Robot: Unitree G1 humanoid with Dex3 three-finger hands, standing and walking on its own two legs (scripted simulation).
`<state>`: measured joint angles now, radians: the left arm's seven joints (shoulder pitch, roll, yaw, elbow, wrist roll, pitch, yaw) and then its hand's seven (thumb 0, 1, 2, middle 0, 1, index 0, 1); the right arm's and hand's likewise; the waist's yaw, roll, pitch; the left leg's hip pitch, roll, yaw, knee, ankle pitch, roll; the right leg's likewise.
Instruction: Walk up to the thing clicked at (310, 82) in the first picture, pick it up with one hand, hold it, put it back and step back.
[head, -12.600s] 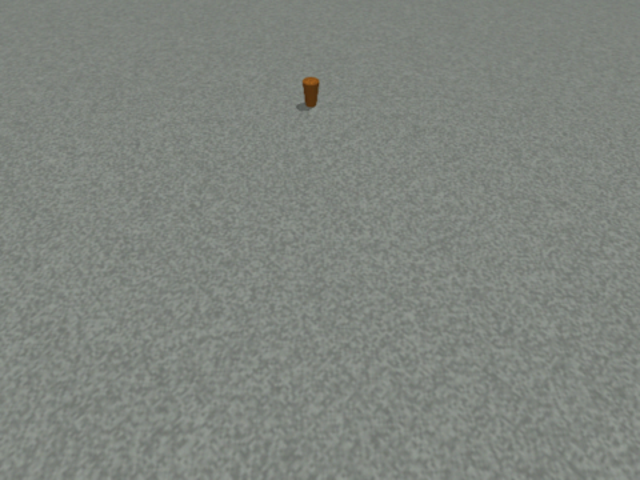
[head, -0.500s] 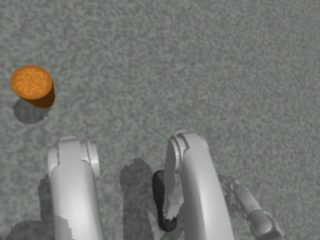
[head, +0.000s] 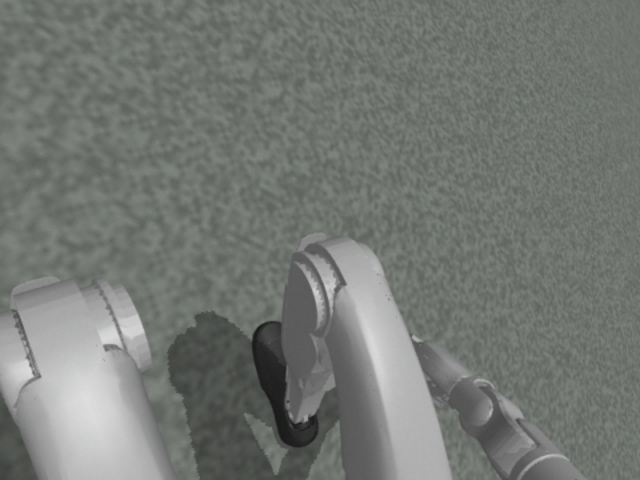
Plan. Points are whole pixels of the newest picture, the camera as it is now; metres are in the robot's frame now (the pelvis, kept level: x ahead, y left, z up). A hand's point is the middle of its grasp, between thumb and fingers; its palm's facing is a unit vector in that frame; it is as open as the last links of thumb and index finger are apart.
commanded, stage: close in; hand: left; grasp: from the side
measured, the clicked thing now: out of the picture +0.46 +0.32 -0.21
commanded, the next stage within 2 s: rest palm in 0.32 s
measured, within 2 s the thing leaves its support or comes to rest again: leaves its support in 1.64 s
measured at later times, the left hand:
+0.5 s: hand out of the picture +0.41 +0.31 -0.17, palm faces +0.38 -0.92 +0.01, open 17.1 cm
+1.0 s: hand out of the picture +0.43 +0.31 -0.18, palm faces +0.42 -0.91 -0.01, open 11.8 cm
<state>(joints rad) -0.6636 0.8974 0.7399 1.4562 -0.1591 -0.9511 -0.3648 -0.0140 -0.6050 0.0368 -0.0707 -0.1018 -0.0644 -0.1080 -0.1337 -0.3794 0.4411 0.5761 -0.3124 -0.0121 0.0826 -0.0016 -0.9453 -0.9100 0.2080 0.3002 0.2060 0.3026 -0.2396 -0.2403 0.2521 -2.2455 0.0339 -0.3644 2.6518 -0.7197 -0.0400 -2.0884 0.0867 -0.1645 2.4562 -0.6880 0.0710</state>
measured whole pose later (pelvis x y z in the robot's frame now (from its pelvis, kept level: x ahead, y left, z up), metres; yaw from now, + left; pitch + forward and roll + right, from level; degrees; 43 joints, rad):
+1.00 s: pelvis -0.01 +0.01 +0.00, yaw -3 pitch +12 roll -18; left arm -0.69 0.89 0.55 1.52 -0.08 -1.10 0.01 0.00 0.04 0.46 -0.43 -0.43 -0.39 -0.44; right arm -0.19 -0.36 0.53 0.54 -0.38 0.08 0.13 0.00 -0.89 -0.90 0.21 0.30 0.21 0.30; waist -0.26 -0.28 0.31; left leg -2.22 0.04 -0.43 2.69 -0.73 -0.03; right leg -2.05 0.11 -0.21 2.43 -0.66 0.08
